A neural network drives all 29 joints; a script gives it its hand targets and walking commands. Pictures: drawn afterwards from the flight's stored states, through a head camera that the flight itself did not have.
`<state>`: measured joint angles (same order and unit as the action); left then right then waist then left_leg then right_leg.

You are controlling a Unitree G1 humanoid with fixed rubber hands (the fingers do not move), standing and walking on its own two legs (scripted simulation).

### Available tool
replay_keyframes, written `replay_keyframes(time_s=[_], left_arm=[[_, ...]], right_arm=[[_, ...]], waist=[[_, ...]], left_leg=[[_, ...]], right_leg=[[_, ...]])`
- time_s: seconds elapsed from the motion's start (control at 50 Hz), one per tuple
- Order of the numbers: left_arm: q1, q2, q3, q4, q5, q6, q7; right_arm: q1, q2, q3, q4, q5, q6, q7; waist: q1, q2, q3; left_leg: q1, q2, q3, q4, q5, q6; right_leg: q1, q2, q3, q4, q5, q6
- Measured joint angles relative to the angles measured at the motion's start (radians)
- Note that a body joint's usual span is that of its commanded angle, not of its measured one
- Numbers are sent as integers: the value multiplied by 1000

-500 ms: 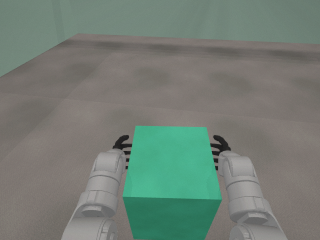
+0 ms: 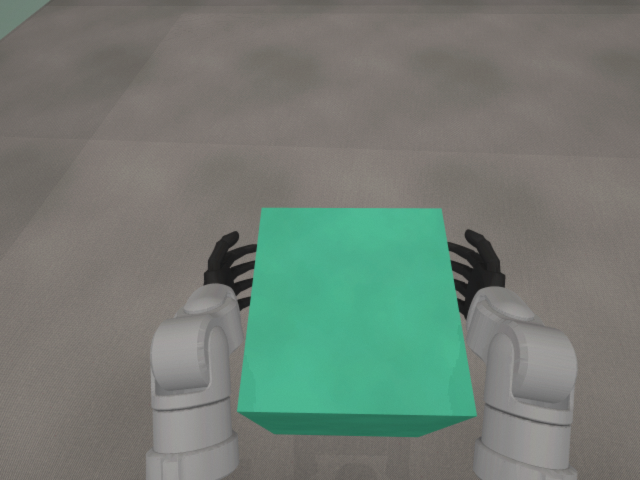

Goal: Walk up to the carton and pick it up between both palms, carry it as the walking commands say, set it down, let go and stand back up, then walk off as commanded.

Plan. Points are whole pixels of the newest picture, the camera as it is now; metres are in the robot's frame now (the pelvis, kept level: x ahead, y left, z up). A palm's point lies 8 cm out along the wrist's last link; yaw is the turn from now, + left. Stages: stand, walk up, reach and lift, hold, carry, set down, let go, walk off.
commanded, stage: carry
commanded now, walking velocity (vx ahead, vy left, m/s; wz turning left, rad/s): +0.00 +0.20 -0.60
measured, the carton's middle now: (348, 334) +0.29 +0.00 +0.01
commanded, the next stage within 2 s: none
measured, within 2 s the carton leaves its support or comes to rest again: neither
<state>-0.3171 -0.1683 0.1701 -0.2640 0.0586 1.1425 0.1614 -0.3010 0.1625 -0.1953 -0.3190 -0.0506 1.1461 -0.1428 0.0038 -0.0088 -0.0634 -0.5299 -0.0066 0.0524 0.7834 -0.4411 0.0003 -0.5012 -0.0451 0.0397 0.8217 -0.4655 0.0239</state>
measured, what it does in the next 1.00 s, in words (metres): walks ahead, turning right: left foot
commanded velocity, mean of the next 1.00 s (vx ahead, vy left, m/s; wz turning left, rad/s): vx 0.00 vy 0.20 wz -0.60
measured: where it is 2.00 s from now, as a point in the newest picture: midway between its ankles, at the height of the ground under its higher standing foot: (292, 428)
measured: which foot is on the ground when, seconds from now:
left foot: down 0.00-0.62, up 0.64-0.72, down 0.74-1.00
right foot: down 0.00-0.78, up 0.80-1.00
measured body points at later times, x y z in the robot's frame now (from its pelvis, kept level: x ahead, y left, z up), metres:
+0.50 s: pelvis +0.05 +0.06 +0.00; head +0.09 +0.05 +0.45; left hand +0.39 +0.13 +0.08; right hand +0.32 -0.16 +0.09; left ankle +0.01 +0.13 -0.71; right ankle -0.02 -0.10 -0.69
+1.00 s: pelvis +0.12 +0.11 -0.01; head +0.17 +0.09 +0.44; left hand +0.46 +0.09 +0.07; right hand +0.32 -0.17 +0.08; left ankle +0.06 +0.16 -0.71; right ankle +0.02 -0.03 -0.69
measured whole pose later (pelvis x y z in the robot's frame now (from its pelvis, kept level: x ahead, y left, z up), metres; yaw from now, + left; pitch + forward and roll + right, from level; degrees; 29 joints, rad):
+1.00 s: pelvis +0.12 +0.11 -0.01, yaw -33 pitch +4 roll -1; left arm -0.27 -0.15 0.14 -0.38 0.05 1.19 0.17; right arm -0.27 0.16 -0.15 -0.39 -0.03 1.17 -0.15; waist 0.06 0.00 0.02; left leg -0.31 0.06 0.38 0.82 -0.60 0.11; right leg -0.52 -0.04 0.06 0.97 -0.48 0.02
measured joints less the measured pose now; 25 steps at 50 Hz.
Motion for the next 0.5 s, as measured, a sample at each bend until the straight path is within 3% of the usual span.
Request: replay_keyframes(time_s=[0.04,0.14,0.18,0.2,0.32,0.38,0.5], left_arm=[[0,1,-2,-14,-1,3,0],[31,10,-2,-71,-5,15,0],[39,12,-2,-83,-7,22,0],[39,12,-3,-83,-7,24,0],[40,12,-14,-83,-7,33,4],[41,12,-15,-83,-7,34,4],[49,14,-18,-84,-8,37,4]], right_arm=[[1,0,2,-13,3,2,-1],[1,0,30,-26,10,4,-6],[1,0,37,-29,10,9,-7],[2,0,36,-29,10,10,-7],[17,-5,37,-43,12,19,-7],[19,-5,37,-43,12,20,-7],[22,-5,40,-44,12,25,-7]], waist=[[-12,-7,9],[17,-9,27],[25,-9,11],[20,-3,-1],[-3,11,-23],[-15,8,-17],[35,-3,32]], left_leg=[[10,0,7,-24,79,3],[70,41,84,-24,12,22],[84,48,116,-24,-5,22],[84,49,121,-19,-12,22],[61,22,118,19,-95,22],[74,22,118,-30,10,29],[157,52,210,-30,-56,67]], right_leg=[[0,0,8,0,3,11],[0,6,9,10,-41,12],[0,4,10,-19,4,4],[1,3,9,-33,62,1],[1,-11,40,-34,28,27],[1,-11,47,-34,26,48],[-1,1,40,44,-31,18]])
